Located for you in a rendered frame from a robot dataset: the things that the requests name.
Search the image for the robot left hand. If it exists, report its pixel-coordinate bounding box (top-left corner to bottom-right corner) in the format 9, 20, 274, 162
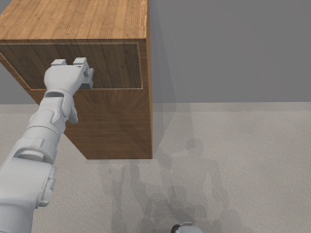
44, 57, 90, 124

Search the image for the robot left forearm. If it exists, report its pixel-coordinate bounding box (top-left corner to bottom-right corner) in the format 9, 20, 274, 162
0, 88, 74, 179

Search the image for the robot right shin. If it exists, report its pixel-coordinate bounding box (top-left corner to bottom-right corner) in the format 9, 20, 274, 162
179, 222, 192, 228

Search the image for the handle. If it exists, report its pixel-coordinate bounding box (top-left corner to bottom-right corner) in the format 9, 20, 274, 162
78, 68, 94, 90

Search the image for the left robot upper arm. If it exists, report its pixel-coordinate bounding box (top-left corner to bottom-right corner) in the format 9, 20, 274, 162
0, 157, 56, 233

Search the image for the cabinet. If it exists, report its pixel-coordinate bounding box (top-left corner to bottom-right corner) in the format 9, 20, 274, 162
0, 0, 153, 160

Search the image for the drawer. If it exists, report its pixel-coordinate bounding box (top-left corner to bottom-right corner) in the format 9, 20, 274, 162
0, 42, 142, 89

